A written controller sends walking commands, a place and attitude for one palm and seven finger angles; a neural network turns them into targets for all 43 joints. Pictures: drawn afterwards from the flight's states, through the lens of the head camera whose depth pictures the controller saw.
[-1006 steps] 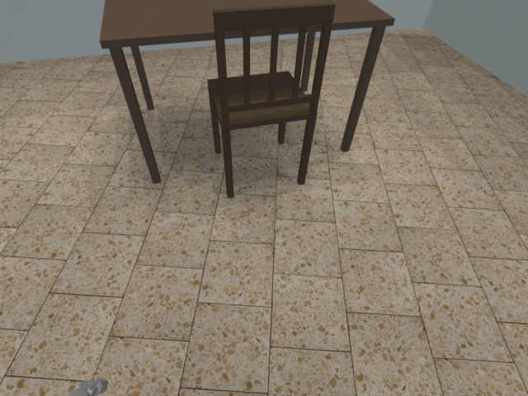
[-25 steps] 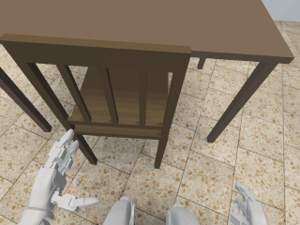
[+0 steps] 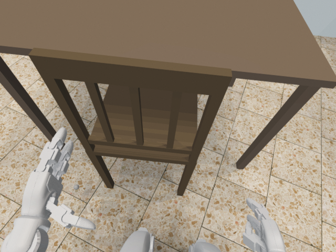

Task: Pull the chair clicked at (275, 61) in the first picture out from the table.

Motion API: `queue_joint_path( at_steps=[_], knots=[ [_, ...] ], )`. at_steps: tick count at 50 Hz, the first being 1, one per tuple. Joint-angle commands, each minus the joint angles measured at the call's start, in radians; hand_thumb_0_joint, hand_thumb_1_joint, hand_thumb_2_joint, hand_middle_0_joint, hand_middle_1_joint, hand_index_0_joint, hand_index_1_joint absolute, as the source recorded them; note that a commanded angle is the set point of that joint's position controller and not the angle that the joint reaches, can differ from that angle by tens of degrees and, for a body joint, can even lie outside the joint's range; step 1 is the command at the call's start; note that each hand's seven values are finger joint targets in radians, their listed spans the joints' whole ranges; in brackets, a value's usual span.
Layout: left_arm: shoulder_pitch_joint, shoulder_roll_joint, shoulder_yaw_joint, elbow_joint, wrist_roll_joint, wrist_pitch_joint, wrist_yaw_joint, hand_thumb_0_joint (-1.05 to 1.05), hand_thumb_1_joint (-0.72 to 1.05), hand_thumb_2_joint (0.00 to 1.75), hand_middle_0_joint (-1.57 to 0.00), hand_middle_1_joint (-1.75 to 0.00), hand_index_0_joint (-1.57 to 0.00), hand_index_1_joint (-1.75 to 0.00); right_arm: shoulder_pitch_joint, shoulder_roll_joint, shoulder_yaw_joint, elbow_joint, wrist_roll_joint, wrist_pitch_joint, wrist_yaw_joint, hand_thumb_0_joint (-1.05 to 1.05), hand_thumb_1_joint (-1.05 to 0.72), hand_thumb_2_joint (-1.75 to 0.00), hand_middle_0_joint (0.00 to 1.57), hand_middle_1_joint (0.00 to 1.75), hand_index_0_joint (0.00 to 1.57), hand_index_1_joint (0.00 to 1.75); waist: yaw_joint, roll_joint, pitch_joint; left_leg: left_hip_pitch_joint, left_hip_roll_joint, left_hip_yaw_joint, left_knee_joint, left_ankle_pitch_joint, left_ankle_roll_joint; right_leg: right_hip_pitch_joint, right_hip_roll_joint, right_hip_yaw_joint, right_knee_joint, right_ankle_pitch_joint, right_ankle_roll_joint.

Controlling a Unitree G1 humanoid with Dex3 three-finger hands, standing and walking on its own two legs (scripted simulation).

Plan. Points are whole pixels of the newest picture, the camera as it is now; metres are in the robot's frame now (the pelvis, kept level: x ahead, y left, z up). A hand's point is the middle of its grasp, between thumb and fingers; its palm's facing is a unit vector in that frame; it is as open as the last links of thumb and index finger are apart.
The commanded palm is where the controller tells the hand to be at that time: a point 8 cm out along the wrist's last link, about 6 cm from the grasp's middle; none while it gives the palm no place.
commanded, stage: raise the hand toward the chair's back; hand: left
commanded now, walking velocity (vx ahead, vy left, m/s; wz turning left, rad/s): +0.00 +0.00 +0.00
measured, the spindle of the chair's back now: (137, 119) +0.46 +0.12 -0.02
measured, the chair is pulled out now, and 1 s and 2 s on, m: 0.00 0.00 0.00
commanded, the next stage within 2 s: aim the fingers beside a spindle in 0.52 s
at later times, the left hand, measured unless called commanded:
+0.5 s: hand (85, 188) +0.24 +0.19 +0.03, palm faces -0.04 -1.00 -0.04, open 16.9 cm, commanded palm +0.22 +0.25 +0.04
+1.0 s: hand (103, 176) +0.27 +0.16 +0.04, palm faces -0.02 -1.00 -0.05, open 16.9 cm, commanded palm +0.24 +0.22 +0.03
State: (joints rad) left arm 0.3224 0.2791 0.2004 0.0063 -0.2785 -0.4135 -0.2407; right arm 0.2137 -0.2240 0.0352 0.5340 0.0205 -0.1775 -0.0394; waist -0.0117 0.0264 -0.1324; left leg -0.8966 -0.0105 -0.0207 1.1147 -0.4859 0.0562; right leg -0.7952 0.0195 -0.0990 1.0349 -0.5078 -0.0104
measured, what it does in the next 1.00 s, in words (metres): stands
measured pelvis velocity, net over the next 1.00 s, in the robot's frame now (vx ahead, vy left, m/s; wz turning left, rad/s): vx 0.00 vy -0.02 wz -0.01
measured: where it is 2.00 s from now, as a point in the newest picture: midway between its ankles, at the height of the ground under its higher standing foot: outside the picture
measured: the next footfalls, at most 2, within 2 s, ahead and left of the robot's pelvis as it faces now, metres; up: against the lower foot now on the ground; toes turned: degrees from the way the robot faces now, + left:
none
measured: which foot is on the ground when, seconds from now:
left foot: down 0.00-1.00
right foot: down 0.00-1.00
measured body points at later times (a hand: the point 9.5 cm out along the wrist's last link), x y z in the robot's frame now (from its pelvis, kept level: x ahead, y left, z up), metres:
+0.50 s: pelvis +0.00 -0.01 +0.00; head +0.07 +0.01 +0.45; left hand +0.24 +0.25 +0.04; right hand +0.17 -0.25 -0.08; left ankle +0.03 +0.08 -0.66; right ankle +0.00 -0.12 -0.66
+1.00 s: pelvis +0.00 -0.02 +0.00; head +0.08 -0.01 +0.44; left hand +0.26 +0.22 +0.04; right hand +0.16 -0.27 -0.09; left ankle +0.03 +0.08 -0.66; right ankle +0.00 -0.12 -0.66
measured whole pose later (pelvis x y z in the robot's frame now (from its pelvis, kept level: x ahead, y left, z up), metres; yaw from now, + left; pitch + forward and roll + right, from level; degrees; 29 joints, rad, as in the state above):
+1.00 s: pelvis +0.00 -0.02 +0.00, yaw +0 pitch +17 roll -3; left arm 0.19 0.26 0.18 0.16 -0.27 -0.44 -0.24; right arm 0.22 -0.25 0.02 0.56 0.02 -0.17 -0.03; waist -0.04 0.03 -0.14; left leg -0.93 0.00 -0.02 1.12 -0.49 0.03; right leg -0.85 0.03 -0.10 1.08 -0.52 -0.04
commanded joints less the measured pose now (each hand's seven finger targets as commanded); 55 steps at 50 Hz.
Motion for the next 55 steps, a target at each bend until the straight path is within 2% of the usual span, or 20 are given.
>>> queue_joint_path(
  at_steps=[1,4,5,9,14,16,19,22,25,30,34,38,39,41,42,44,45,50,51,55],
  knots=[
    [-0.082,0.107,0.047,-0.056,0.001,-0.031,-0.039,0.00,-0.50,0.30,-0.06,-0.08,-0.06,-0.08,-0.017,-0.173,-0.075,-0.122,0.012,-0.038,-0.010,0.00,-0.90,-0.90,0.20,0.30,0.20,0.30,-0.030,0.060,-0.191,0.275,0.042,-0.099,-0.200,0.276,-0.061,-0.020,0.008,0.003,-0.105,0.150,-0.020],
    [-0.063,0.104,0.034,-0.030,-0.016,0.026,-0.093,0.00,-0.50,0.30,-0.06,-0.08,-0.06,-0.08,-0.020,-0.184,-0.077,-0.146,0.025,-0.038,-0.014,0.00,-0.90,-0.90,0.20,0.30,0.20,0.30,-0.022,0.034,-0.207,0.274,0.035,-0.092,-0.222,0.244,-0.048,0.030,0.006,0.010,-0.137,0.144,-0.019],
    [-0.073,0.116,0.042,-0.076,-0.024,0.030,-0.101,0.00,-0.50,0.30,-0.06,-0.08,-0.06,-0.08,-0.016,-0.186,-0.079,-0.154,0.027,-0.041,-0.016,0.00,-0.90,-0.90,0.20,0.30,0.20,0.30,-0.019,0.043,-0.245,0.296,0.034,-0.089,-0.223,0.275,-0.046,0.053,0.005,0.011,-0.141,0.166,-0.017],
    [-0.078,0.194,0.133,-0.193,-0.037,-0.008,-0.054,0.00,-0.50,0.30,-0.06,-0.08,-0.06,-0.08,-0.012,-0.171,-0.082,-0.146,0.016,-0.053,-0.015,0.00,-0.90,-0.90,0.20,0.30,0.20,0.30,0.007,0.055,-0.297,0.337,0.037,-0.086,-0.216,0.380,-0.052,0.086,0.008,0.013,-0.135,0.219,-0.019],
    [-0.081,0.156,0.119,-0.152,-0.013,-0.089,0.016,0.00,-0.50,0.30,-0.06,-0.08,-0.06,-0.08,-0.012,-0.158,-0.079,-0.112,0.000,-0.052,0.003,0.00,-0.90,-0.90,0.20,0.30,0.20,0.30,-0.004,0.100,-0.218,0.304,0.041,-0.085,-0.208,0.346,-0.063,0.021,0.009,0.007,-0.111,0.176,-0.025],
    [-0.076,0.119,0.079,-0.085,-0.006,-0.086,0.001,0.00,-0.50,0.30,-0.06,-0.08,-0.06,-0.08,-0.015,-0.167,-0.082,-0.113,0.003,-0.046,0.006,0.00,-0.90,-0.90,0.20,0.30,0.20,0.30,-0.021,0.079,-0.188,0.276,0.040,-0.080,-0.201,0.292,-0.058,-0.005,0.006,0.008,-0.111,0.156,-0.021],
    [-0.066,0.111,0.045,-0.048,-0.006,-0.046,-0.047,0.00,-0.50,0.30,-0.06,-0.08,-0.06,-0.08,-0.017,-0.179,-0.080,-0.130,0.011,-0.040,0.006,0.00,-0.90,-0.90,0.20,0.30,0.20,0.30,-0.023,0.079,-0.199,0.258,0.034,-0.074,-0.210,0.245,-0.048,0.021,0.004,0.017,-0.128,0.142,-0.021],
    [-0.081,0.150,0.067,-0.117,-0.023,-0.022,-0.075,0.00,-0.50,0.30,-0.06,-0.08,-0.06,-0.08,-0.018,-0.182,-0.083,-0.149,0.020,-0.043,-0.005,0.00,-0.90,-0.90,0.20,0.30,0.20,0.30,-0.016,0.063,-0.262,0.285,0.030,-0.066,-0.210,0.265,-0.037,0.081,0.003,0.029,-0.148,0.179,-0.019],
    [-0.091,0.179,0.111,-0.183,-0.036,-0.040,-0.053,0.00,-0.50,0.30,-0.06,-0.08,-0.06,-0.08,-0.018,-0.167,-0.078,-0.145,0.015,-0.049,-0.011,0.00,-0.90,-0.90,0.20,0.30,0.20,0.30,-0.007,0.070,-0.286,0.295,0.028,-0.061,-0.204,0.304,-0.035,0.104,0.003,0.032,-0.146,0.211,-0.018],
    [-0.100,0.132,0.100,-0.116,-0.033,-0.090,-0.015,0.00,-0.50,0.30,-0.06,-0.08,-0.06,-0.08,-0.023,-0.155,-0.075,-0.110,0.007,-0.053,-0.008,0.00,-0.90,-0.90,0.20,0.30,0.20,0.30,-0.021,0.049,-0.208,0.251,0.028,-0.059,-0.185,0.280,-0.038,0.053,0.005,0.027,-0.129,0.197,-0.017],
    [-0.118,0.104,0.040,-0.010,-0.013,-0.061,-0.056,0.00,-0.50,0.30,-0.06,-0.08,-0.06,-0.08,-0.026,-0.171,-0.074,-0.113,0.013,-0.046,-0.005,0.00,-0.90,-0.90,0.20,0.30,0.20,0.30,-0.041,0.035,-0.169,0.197,0.024,-0.052,-0.171,0.195,-0.029,0.022,0.002,0.041,-0.137,0.144,-0.015],
    [-0.211,0.121,0.024,-0.062,-0.022,-0.044,-0.087,0.00,-0.50,0.30,-0.06,-0.08,-0.06,-0.08,-0.019,-0.179,-0.073,-0.129,0.016,-0.051,-0.014,0.00,-0.90,-0.90,0.20,0.30,0.20,0.30,-0.042,0.037,-0.242,0.212,0.020,-0.050,-0.162,0.198,-0.022,0.060,-0.005,0.056,-0.142,0.158,-0.013],
    [-0.210,0.154,0.058,-0.067,-0.021,-0.048,-0.078,0.00,-0.50,0.30,-0.06,-0.08,-0.06,-0.08,-0.018,-0.178,-0.074,-0.125,0.015,-0.051,-0.018,0.00,-0.90,-0.90,0.20,0.30,0.20,0.30,-0.036,0.022,-0.249,0.206,0.022,-0.048,-0.155,0.212,-0.020,0.071,-0.003,0.062,-0.141,0.171,-0.014],
    [-0.255,0.151,0.053,-0.122,-0.020,-0.073,-0.056,0.00,-0.50,0.30,-0.06,-0.08,-0.06,-0.08,-0.021,-0.169,-0.073,-0.123,0.010,-0.059,-0.019,0.00,-0.90,-0.90,0.20,0.30,0.20,0.30,-0.032,0.055,-0.285,0.237,0.024,-0.048,-0.152,0.240,-0.022,0.065,-0.006,0.060,-0.127,0.188,-0.014],
    [-0.232,0.155,0.071,-0.122,-0.021,-0.082,-0.040,0.00,-0.50,0.30,-0.06,-0.08,-0.06,-0.08,-0.022,-0.164,-0.071,-0.120,0.007,-0.061,-0.016,0.00,-0.90,-0.90,0.20,0.30,0.20,0.30,-0.015,0.080,-0.288,0.237,0.021,-0.046,-0.154,0.253,-0.024,0.074,-0.006,0.061,-0.124,0.194,-0.017],
    [-0.208,0.178,0.109,-0.098,-0.012,-0.097,-0.004,0.00,-0.50,0.30,-0.06,-0.08,-0.06,-0.08,-0.023,-0.160,-0.073,-0.106,0.001,-0.056,-0.010,0.00,-0.90,-0.90,0.20,0.30,0.20,0.30,-0.008,0.053,-0.290,0.223,0.024,-0.046,-0.150,0.278,-0.026,0.081,-0.002,0.055,-0.110,0.214,-0.018],
    [-0.202,0.144,0.081,-0.082,-0.005,-0.099,0.003,0.00,-0.50,0.30,-0.06,-0.08,-0.06,-0.08,-0.026,-0.157,-0.071,-0.110,0.001,-0.053,-0.005,0.00,-0.90,-0.90,0.20,0.30,0.20,0.30,-0.011,0.059,-0.280,0.222,0.023,-0.044,-0.149,0.286,-0.028,0.071,-0.003,0.054,-0.102,0.225,-0.018],
    [-0.188,0.101,0.042,0.057,0.011,-0.062,-0.004,0.00,-0.50,0.30,-0.06,-0.08,-0.06,-0.08,-0.028,-0.167,-0.074,-0.111,0.005,-0.026,0.009,0.00,-0.90,-0.90,0.20,0.30,0.20,0.30,-0.025,0.007,-0.228,0.136,0.017,-0.026,-0.132,0.215,-0.024,0.062,-0.006,0.072,-0.108,0.200,-0.011],
    [-0.186,0.103,0.044,0.063,0.009,-0.054,-0.011,0.00,-0.50,0.30,-0.06,-0.08,-0.06,-0.08,-0.024,-0.169,-0.077,-0.115,0.007,-0.021,0.009,0.00,-0.90,-0.90,0.20,0.30,0.20,0.30,-0.026,-0.012,-0.235,0.129,0.016,-0.022,-0.129,0.215,-0.022,0.075,-0.007,0.077,-0.112,0.210,-0.009],
    [-0.233,0.087,0.004,-0.033,-0.001,-0.072,-0.027,0.00,-0.50,0.30,-0.06,-0.08,-0.06,-0.08,-0.021,-0.168,-0.078,-0.127,0.008,-0.027,0.007,0.00,-0.90,-0.90,0.20,0.30,0.20,0.30,-0.030,0.025,-0.304,0.172,0.020,-0.024,-0.119,0.261,-0.018,0.093,-0.010,0.081,-0.102,0.255,-0.009]
  ],
)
